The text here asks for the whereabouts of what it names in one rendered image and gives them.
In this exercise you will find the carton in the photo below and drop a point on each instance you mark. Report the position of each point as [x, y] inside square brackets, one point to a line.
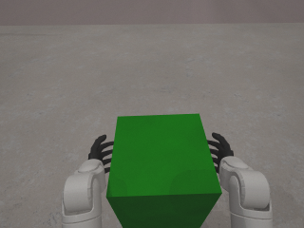
[162, 174]

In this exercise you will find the robot right forearm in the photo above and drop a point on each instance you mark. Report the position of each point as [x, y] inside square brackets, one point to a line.
[250, 200]

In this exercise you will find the robot left forearm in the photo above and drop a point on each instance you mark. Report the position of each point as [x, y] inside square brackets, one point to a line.
[82, 196]

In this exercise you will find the left robot hand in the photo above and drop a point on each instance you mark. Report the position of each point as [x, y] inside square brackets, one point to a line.
[97, 154]

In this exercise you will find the right robot hand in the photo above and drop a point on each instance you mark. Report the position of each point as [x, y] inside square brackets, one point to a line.
[224, 149]

